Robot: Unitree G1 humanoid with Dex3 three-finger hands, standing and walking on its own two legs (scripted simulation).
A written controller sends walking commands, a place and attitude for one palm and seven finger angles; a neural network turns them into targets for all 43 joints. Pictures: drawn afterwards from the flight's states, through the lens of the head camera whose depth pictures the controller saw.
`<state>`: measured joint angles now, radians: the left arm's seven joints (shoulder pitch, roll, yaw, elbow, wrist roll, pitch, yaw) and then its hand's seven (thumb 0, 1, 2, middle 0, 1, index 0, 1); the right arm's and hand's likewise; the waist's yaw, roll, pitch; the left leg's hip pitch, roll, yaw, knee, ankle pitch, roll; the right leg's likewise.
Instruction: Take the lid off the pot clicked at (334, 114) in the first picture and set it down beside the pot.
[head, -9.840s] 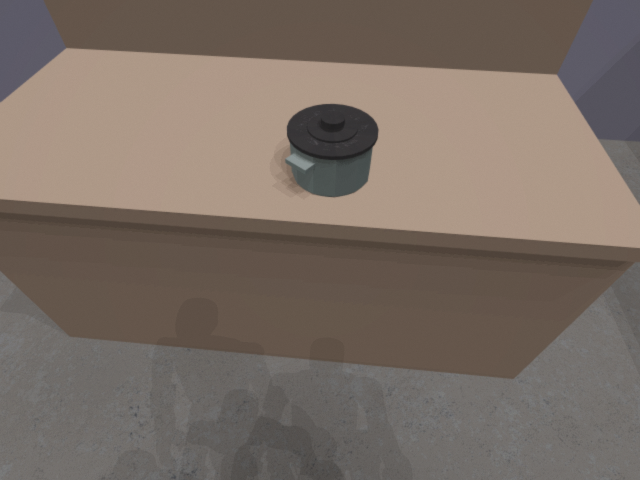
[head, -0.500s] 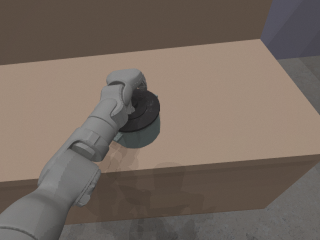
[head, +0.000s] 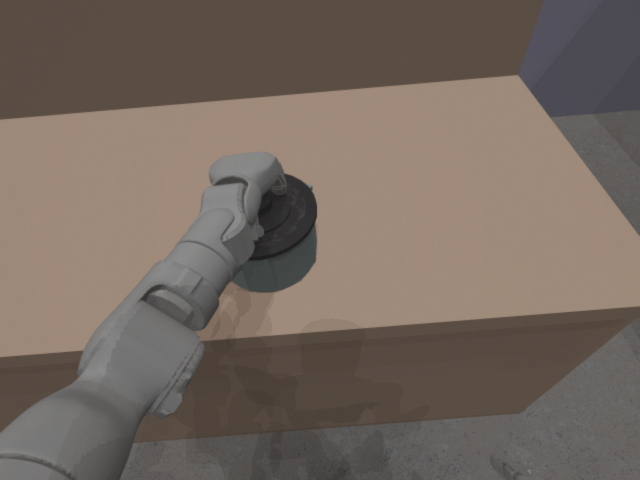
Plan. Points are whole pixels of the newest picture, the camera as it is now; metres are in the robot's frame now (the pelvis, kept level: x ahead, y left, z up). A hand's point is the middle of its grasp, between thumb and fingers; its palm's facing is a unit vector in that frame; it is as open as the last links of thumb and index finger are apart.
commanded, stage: lower the open fingers around the knob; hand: left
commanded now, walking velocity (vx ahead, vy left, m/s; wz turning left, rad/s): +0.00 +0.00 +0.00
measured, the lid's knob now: (256, 202) +0.50 +0.09 +0.06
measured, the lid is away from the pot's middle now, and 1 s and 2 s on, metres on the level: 0.00 0.00 0.00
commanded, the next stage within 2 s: close the fingers and squeeze the knob in 0.08 s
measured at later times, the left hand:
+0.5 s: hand (256, 204) +0.46 +0.08 +0.09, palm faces -0.32 -0.07 -0.94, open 9.8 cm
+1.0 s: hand (253, 209) +0.46 +0.09 +0.08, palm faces -0.31 -0.04 -0.95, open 7.4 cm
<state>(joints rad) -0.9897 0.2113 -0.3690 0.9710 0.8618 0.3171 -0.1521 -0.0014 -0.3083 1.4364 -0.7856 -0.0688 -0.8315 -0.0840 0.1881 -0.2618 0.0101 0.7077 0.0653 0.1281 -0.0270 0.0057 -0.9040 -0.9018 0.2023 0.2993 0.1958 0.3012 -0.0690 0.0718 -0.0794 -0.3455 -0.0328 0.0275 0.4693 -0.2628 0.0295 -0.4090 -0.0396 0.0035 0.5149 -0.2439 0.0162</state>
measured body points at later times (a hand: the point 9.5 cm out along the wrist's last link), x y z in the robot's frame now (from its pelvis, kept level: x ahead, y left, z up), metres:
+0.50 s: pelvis +0.00 +0.00 +0.00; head +0.04 -0.03 +0.45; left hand +0.48 +0.08 +0.14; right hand +0.09 -0.25 -0.14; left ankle -0.02 +0.10 -0.74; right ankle +0.00 -0.13 -0.74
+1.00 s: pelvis +0.01 +0.01 +0.00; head +0.04 -0.03 +0.45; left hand +0.47 +0.09 +0.14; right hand +0.12 -0.24 -0.14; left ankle -0.02 +0.10 -0.74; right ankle +0.00 -0.13 -0.74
